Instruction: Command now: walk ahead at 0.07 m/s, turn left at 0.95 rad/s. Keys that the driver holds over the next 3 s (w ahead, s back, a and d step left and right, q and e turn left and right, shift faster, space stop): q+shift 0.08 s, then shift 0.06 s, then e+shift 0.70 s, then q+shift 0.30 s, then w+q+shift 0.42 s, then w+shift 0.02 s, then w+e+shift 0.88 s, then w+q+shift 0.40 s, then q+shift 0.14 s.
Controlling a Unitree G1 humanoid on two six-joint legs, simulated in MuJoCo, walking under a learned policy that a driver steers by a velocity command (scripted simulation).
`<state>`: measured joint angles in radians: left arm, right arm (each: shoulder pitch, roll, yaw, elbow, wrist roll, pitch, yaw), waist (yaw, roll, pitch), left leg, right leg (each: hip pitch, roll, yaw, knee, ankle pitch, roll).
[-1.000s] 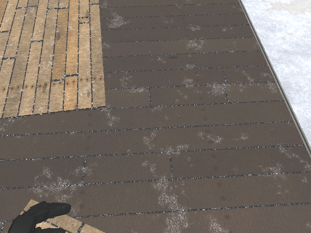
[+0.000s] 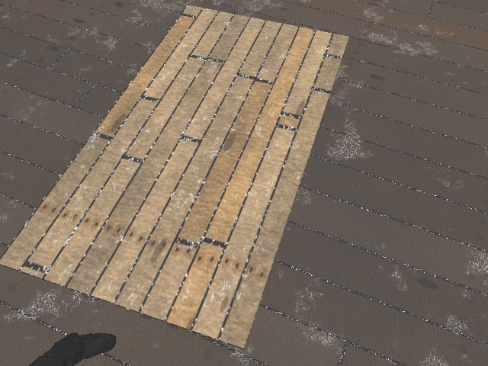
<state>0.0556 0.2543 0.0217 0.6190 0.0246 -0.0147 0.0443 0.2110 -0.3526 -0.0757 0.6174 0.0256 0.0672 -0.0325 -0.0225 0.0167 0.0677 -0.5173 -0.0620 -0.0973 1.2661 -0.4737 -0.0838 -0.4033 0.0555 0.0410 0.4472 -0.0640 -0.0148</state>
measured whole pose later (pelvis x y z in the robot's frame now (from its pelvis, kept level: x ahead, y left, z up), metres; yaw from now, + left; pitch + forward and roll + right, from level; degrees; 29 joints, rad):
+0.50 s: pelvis +0.02 +0.04 +0.01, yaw +0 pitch +2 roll +0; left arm 0.28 0.31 0.10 0.76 -0.03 0.07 0.03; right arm 0.12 -0.21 -0.03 0.63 -0.03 0.02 -0.05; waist 0.03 -0.02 0.02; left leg -0.25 0.05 0.12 0.49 -0.27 0.01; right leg -0.55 -0.03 -0.01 1.12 -0.38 0.11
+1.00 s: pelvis +0.03 -0.01 +0.01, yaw -21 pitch +2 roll +1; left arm 0.11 0.27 0.05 0.62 0.02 0.02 0.03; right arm 0.15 -0.31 -0.09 0.71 0.00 0.02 -0.02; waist -0.02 0.04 0.03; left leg -0.54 0.04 -0.03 0.89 -0.28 -0.08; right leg -0.27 0.07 0.07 0.46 -0.22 -0.06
